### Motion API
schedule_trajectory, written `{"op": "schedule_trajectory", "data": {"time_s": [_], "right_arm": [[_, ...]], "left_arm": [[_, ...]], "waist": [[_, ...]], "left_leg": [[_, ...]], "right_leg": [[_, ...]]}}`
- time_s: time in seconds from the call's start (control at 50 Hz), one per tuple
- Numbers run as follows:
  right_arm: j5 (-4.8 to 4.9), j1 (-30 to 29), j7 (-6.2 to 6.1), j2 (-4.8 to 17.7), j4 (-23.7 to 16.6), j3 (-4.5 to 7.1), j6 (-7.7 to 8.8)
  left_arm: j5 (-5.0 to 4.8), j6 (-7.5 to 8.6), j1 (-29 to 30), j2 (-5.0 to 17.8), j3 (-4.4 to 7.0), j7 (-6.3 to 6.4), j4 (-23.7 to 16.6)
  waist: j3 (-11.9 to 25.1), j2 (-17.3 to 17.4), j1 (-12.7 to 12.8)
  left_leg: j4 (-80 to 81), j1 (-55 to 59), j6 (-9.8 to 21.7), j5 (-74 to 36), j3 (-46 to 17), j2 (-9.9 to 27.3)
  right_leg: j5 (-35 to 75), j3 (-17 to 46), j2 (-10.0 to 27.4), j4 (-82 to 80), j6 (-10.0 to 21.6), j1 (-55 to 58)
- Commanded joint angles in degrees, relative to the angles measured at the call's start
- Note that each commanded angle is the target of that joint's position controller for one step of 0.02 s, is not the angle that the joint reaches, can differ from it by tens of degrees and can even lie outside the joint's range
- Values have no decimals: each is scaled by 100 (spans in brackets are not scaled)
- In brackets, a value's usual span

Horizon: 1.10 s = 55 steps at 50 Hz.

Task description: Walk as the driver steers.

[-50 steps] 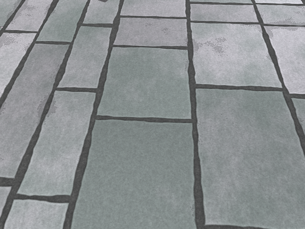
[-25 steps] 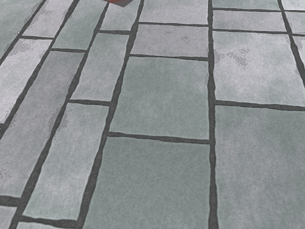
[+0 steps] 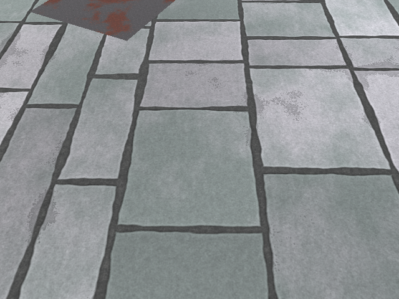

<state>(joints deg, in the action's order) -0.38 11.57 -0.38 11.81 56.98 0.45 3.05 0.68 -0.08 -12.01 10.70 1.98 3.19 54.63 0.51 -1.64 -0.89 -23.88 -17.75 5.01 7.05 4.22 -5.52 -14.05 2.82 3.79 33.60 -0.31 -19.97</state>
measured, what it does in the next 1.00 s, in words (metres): shifts its weight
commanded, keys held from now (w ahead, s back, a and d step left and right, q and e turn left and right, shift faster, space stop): shift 0.88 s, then w+shift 0.12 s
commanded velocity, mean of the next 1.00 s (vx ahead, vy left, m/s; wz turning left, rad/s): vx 0.04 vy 0.00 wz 0.00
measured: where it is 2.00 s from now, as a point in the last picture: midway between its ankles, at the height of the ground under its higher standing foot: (233, 260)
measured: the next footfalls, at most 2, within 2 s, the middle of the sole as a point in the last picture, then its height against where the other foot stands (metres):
right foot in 1.24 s outside the picture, level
left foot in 1.72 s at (203, 276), level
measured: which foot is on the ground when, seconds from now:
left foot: down 0.00-1.00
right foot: down 0.00-0.92, up 0.94-1.00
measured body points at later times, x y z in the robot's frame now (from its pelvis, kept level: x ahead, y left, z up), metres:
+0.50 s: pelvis +0.05 -0.02 +0.00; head +0.07 -0.02 +0.45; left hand +0.06 +0.21 -0.15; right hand +0.11 -0.26 -0.15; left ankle +0.06 +0.07 -0.73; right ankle +0.04 -0.14 -0.73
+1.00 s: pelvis +0.06 -0.02 +0.01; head +0.06 -0.02 +0.46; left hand +0.06 +0.22 -0.15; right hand +0.08 -0.26 -0.15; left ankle +0.06 +0.07 -0.73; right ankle +0.02 -0.13 -0.70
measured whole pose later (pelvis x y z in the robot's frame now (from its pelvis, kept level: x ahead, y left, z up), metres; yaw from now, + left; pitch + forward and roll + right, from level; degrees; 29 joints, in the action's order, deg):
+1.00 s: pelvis +0.06 -0.02 +0.01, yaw +0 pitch +0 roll +0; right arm 1.0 15.7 -1.6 11.3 62.5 2.7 2.5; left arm -1.4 1.9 -17.3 9.2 2.6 2.2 63.6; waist 0.1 0.7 -0.6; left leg -27.7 -12.7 5.4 18.0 1.6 -2.1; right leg -26.3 -1.3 0.6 45.8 2.9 -17.6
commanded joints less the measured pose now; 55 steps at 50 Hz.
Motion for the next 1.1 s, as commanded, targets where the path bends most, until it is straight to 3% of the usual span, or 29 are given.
{"op": "schedule_trajectory", "data": {"time_s": [0.02,0.04,0.06,0.08,0.12,0.18,0.28,0.42,0.88,0.9,0.92,0.94,0.96,0.98,1.0,1.02,1.06,1.1], "right_arm": [[72,-57,-56,546,-224,72,3],[86,290,-85,575,-206,128,-34],[21,157,-132,625,-171,132,-67],[15,135,-153,598,-179,140,-96],[-14,209,-180,530,-93,130,-137],[-4,178,-142,461,-27,116,-113],[40,147,-110,440,60,114,-119],[62,198,-129,429,185,119,-193],[60,137,-156,362,412,160,-212],[95,394,-167,460,518,211,-231],[180,646,-167,718,567,311,-237],[241,1049,-155,922,610,386,-185],[252,1199,-148,1167,602,473,-82],[146,1097,-151,1109,500,472,59],[64,766,-131,916,352,414,195],[82,497,-93,764,210,371,274],[180,392,-78,646,76,339,266],[188,413,-122,788,2,364,216]], "left_arm": [[84,0,-781,528,102,5,73],[-24,24,-640,976,224,-1,205],[-40,79,-561,670,187,-30,221],[-4,134,-486,493,143,-37,248],[-20,222,-288,454,147,-43,230],[-65,281,-442,441,149,-41,341],[-69,258,-629,445,131,-50,482],[-75,181,-688,377,102,-46,605],[-65,103,-673,273,79,6,870],[-100,96,-862,254,90,11,965],[-148,108,-827,324,123,6,911],[-177,174,-509,354,135,-11,719],[-255,287,-147,167,86,-69,487],[-270,389,333,347,124,-131,265],[-254,483,442,428,171,-181,176],[-217,557,254,392,190,-220,208],[-207,636,27,452,261,-231,253],[-223,646,83,287,234,-193,226]], "waist": [[-301,209,244],[-444,-582,-130],[-476,-581,1],[-413,-584,-44],[-301,-400,-82],[-120,-126,-8],[44,87,74],[-71,164,80],[-323,172,90],[-35,271,49],[-219,478,-50],[-517,816,-253],[-733,1402,-338],[-978,1153,-401],[-887,722,-207],[-551,544,-33],[-199,597,72],[-172,854,105]], "left_leg": [[917,-997,116,2331,-1312,1109],[826,-710,-21,1900,-799,675],[499,-144,-110,1531,-611,587],[361,143,-103,1300,-580,596],[241,308,-54,1053,-561,619],[163,350,-23,588,-563,649],[-16,527,-21,-179,-544,662],[-92,637,-27,-508,-583,689],[204,582,-22,84,-741,755],[268,736,87,1659,-724,676],[498,674,293,3472,-1122,897],[1050,800,628,4822,-2095,1545],[1792,830,1082,5310,-3471,2447],[2121,758,1299,4656,-4154,2905],[1982,914,1154,3869,-3970,2877],[1806,1117,956,3346,-3507,2645],[1779,1080,597,2649,-2437,2139],[1815,466,450,2305,-1685,1720]], "right_leg": [[314,171,255,-946,288,1143],[-563,187,172,-1007,444,538],[-1116,196,65,-1275,407,17],[-1191,206,59,-1413,323,-154],[-692,146,0,-1355,194,-43],[31,70,-47,-1133,188,330],[747,-24,-103,-909,203,625],[937,-102,-169,-856,176,683],[414,-189,-222,-1028,87,737],[-731,-456,-440,-755,154,748],[-1863,-572,-547,-336,256,264],[-2303,-615,-513,315,326,-601],[-1619,-676,-402,1308,375,-1109],[-1498,-201,-40,2243,430,-1706],[-1181,24,183,2784,507,-2088],[-841,88,306,2933,556,-2196],[-424,-123,340,2277,430,-1825],[-236,-493,118,1392,225,-981]]}}
Over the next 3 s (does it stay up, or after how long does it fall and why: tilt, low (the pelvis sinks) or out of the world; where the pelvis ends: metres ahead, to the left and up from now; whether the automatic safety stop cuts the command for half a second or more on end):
stays up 1.53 -0.01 0.00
